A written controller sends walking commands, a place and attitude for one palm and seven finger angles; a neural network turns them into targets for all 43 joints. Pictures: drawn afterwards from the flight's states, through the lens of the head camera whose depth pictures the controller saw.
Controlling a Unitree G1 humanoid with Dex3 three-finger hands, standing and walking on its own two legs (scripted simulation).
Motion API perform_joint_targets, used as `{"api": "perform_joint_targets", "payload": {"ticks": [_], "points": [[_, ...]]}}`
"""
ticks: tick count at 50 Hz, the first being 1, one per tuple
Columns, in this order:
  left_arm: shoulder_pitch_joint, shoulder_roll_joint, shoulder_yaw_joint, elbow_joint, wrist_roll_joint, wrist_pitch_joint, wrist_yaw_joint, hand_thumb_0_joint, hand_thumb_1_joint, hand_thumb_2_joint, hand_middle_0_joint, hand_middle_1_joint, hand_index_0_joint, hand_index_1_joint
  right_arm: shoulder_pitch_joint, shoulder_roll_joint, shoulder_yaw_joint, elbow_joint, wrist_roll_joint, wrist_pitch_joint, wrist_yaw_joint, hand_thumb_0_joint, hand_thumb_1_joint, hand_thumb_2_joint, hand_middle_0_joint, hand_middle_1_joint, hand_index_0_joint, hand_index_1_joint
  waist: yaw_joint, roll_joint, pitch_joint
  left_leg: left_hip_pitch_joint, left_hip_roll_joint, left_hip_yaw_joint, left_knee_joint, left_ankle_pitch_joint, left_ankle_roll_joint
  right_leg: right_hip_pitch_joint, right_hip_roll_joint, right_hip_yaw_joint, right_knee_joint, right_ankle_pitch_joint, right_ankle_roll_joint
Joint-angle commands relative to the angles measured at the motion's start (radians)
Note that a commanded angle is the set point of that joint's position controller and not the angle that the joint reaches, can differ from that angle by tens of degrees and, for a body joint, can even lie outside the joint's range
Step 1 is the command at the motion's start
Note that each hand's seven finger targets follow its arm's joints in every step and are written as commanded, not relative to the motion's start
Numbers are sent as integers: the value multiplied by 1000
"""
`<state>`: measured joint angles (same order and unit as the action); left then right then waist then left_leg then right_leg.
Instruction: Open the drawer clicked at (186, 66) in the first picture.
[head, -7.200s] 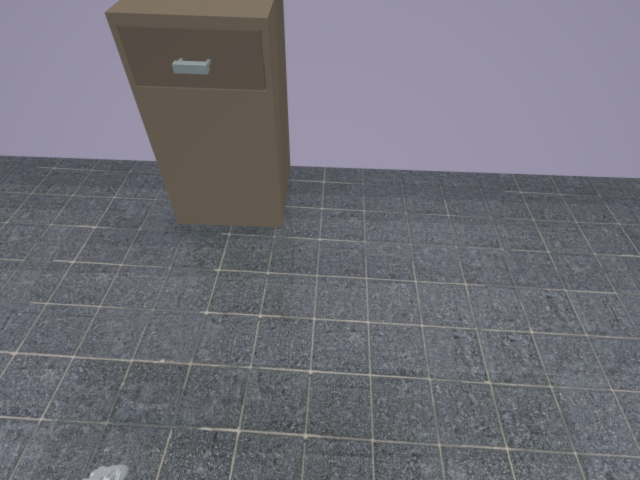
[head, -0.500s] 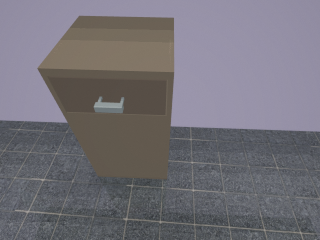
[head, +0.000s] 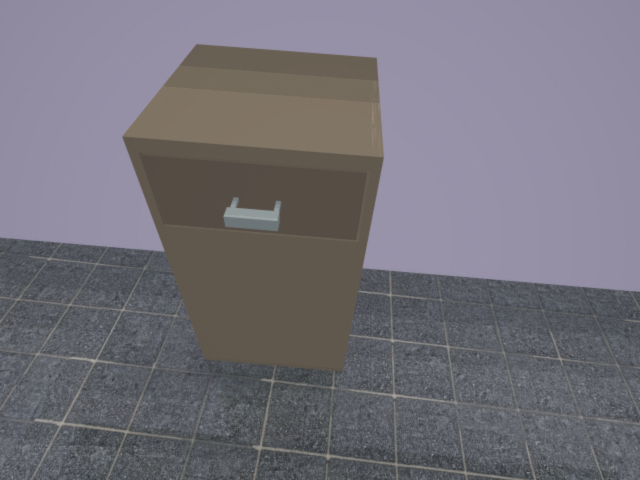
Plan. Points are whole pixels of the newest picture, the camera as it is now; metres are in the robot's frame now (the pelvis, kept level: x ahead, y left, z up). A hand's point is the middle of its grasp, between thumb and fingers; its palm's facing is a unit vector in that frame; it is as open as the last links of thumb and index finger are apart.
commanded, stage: shuffle to correct the standing spot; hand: left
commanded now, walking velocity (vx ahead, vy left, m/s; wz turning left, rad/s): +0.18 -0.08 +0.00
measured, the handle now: (254, 211) +0.59 +0.16 -0.04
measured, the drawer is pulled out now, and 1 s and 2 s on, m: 0.00 0.00 0.00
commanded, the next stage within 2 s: come to a stop and stand still in 0.24 s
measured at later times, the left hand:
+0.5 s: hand out of the picture -0.02 +0.11 -0.19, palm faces +0.11 -0.99 -0.10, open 7.4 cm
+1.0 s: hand out of the picture +0.05 +0.13 -0.17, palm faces +0.03 -0.98 -0.21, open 7.4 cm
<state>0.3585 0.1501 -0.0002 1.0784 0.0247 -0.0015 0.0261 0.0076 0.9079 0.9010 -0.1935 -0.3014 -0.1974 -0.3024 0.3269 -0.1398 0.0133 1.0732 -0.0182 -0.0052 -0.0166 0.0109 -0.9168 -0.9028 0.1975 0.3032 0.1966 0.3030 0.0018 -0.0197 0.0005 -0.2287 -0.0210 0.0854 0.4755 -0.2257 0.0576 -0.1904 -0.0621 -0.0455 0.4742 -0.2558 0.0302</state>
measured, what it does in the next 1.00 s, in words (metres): shifts its weight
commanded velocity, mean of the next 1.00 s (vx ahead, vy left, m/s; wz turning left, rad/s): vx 0.01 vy -0.02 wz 0.00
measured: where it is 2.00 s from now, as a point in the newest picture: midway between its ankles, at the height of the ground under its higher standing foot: outside the picture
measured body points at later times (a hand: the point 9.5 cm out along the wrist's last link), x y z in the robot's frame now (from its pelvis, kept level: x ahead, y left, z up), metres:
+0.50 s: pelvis +0.06 -0.02 -0.01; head +0.06 +0.00 +0.44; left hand -0.02 +0.16 -0.18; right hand +0.09 -0.25 -0.15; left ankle +0.07 +0.06 -0.74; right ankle +0.00 -0.14 -0.74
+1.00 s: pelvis +0.02 -0.05 +0.00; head +0.02 -0.05 +0.45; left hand +0.04 +0.18 -0.15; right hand +0.04 -0.27 -0.16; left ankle +0.07 +0.06 -0.74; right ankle +0.01 -0.14 -0.74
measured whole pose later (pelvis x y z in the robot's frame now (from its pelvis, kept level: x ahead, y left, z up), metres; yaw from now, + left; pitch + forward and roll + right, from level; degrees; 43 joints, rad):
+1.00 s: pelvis +0.02 -0.05 +0.00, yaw +0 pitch -2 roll +0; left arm 0.30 0.16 0.01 1.03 0.02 0.00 0.03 0.01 0.91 0.90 -0.19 -0.30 -0.20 -0.30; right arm 0.27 -0.16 -0.01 1.08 -0.02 0.02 -0.02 0.01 -0.93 -0.90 0.20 0.30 0.20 0.30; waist -0.01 0.01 0.01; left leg -0.26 0.03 0.11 0.46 -0.18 0.02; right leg -0.17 0.00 -0.07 0.48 -0.29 -0.03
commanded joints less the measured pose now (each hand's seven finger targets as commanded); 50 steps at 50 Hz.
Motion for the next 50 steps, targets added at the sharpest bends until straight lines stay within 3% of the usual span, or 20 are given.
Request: {"api": "perform_joint_targets", "payload": {"ticks": [1,5,8,11,13,15,18,20,21,22,23,24,25,26,28,30,36,39,43,50], "points": [[70,46,8,-27,7,-6,-2,0,900,900,-200,-300,-200,-300,55,-156,-39,-34,-4,-11,-9,0,-900,-900,200,300,200,300,-4,68,96,-95,183,-240,-257,-391,28,-62,13,-18,13,-127,-60],[97,30,14,-28,14,-4,-13,0,900,900,-200,-300,-200,-300,51,-164,-52,-42,-6,-7,-11,0,-900,-900,200,300,200,300,3,91,142,-135,218,-287,-284,-481,64,-101,37,-34,64,-142,-71],[133,21,20,-21,10,-14,-18,0,900,900,-200,-300,-200,-300,40,-145,-53,-44,-5,-13,-11,0,-900,-900,200,300,200,300,16,59,134,-156,196,-246,-226,-423,62,-59,26,-5,9,-123,-79],[168,45,27,-11,5,-26,-15,0,900,900,-200,-300,-200,-300,28,-106,-46,-52,-4,-22,-7,0,-900,-900,200,300,200,300,25,-24,143,-196,120,-157,-96,-330,35,-38,-35,116,-86,-207,-109],[196,81,39,2,1,-34,-7,0,900,900,-200,-300,-200,-300,17,-64,-37,-63,-2,-29,-1,0,-900,-900,200,300,200,300,28,-171,148,-270,31,-35,103,-205,6,23,-123,255,-188,-253,-155],[237,105,51,11,-2,-43,4,0,900,900,-200,-300,-200,-300,-10,-44,-35,-80,-5,-33,6,0,-900,-900,200,300,200,300,33,-202,129,-331,28,11,265,-205,-1,79,-218,346,-247,-152,-214],[217,90,51,15,8,-53,7,0,900,900,-200,-300,-200,-300,-45,-26,-29,-88,0,-48,11,0,-900,-900,200,300,200,300,26,-101,125,-293,46,4,204,-230,1,98,-210,253,-169,181,-235],[148,64,42,1,1,-44,9,0,900,900,-200,-300,-200,-300,65,-14,-21,-33,6,-54,2,0,-900,-900,200,300,200,300,-28,-41,82,-34,40,-1,-24,31,-8,-2,-116,104,-24,341,-153],[149,29,30,0,-6,-41,9,0,900,900,-200,-300,-200,-300,128,-57,-23,2,6,-62,-10,0,-900,-900,200,300,200,300,-37,78,25,117,122,-102,-43,344,15,-78,-42,40,94,334,-98],[166,-1,18,3,-16,-40,13,0,900,900,-200,-300,-200,-300,167,-110,-27,17,4,-60,-27,0,-900,-900,200,300,200,300,-29,174,-18,192,253,-215,-33,680,78,-131,11,-18,141,116,-49],[180,-23,11,12,-19,-35,22,0,900,900,-200,-300,-200,-300,136,-116,-25,14,7,-49,-34,0,-900,-900,200,300,200,300,-3,174,-37,183,320,-219,-44,846,125,-113,15,-8,132,-159,-34],[172,-25,12,19,-14,-25,25,0,900,900,-200,-300,-200,-300,78,-115,-22,3,10,-41,-35,0,-900,-900,200,300,200,300,10,174,6,109,294,-179,-64,759,121,-62,3,10,95,-177,-34],[177,-16,9,30,-12,-18,25,0,900,900,-200,-300,-200,-300,23,-104,-17,-5,14,-38,-36,0,-900,-900,200,300,200,300,28,182,73,54,265,-168,-65,704,102,-58,-7,14,35,-92,-30],[184,-10,6,38,-9,-17,26,0,900,900,-200,-300,-200,-300,-1,-85,-15,-15,17,-33,-39,0,-900,-900,200,300,200,300,31,128,123,25,225,-148,-53,662,74,-53,-17,32,-32,51,-33],[168,21,8,29,-7,-17,26,0,900,900,-200,-300,-200,-300,5,-78,-20,-24,20,-27,-39,0,-900,-900,200,300,200,300,10,49,93,64,174,-105,-30,606,26,-39,-46,62,-42,294,-43],[140,37,16,6,-6,-13,30,0,900,900,-200,-300,-200,-300,22,-94,-34,-28,17,-21,-39,0,-900,-900,200,300,200,300,0,-2,45,101,176,-103,-7,657,23,-29,-47,53,-7,362,-42],[81,46,33,-68,-5,5,25,0,900,900,-200,-300,-200,-300,-4,-130,-54,-59,9,-11,-37,0,-900,-900,200,300,200,300,5,52,-57,120,208,-123,-27,592,48,-26,-20,36,33,207,-40],[61,49,33,-72,-3,6,17,0,900,900,-200,-300,-200,-300,-47,-112,-50,-70,4,-4,-26,0,-900,-900,200,300,200,300,15,19,-19,18,175,-115,-51,285,25,-9,-28,70,-17,168,-57],[19,68,26,-81,-6,-3,11,0,900,900,-200,-300,-200,-300,-57,-90,-39,-63,2,5,-10,0,-900,-900,200,300,200,300,1,-40,30,-19,132,-94,-73,34,-11,-48,-61,111,-93,70,-78],[12,81,15,-67,-9,-11,8,0,900,900,-200,-300,-200,-300,-14,-83,-22,-18,0,12,1,0,-900,-900,200,300,200,300,-5,-22,132,-30,119,-108,-126,-79,-27,-131,-51,117,-199,-167,-79]]}}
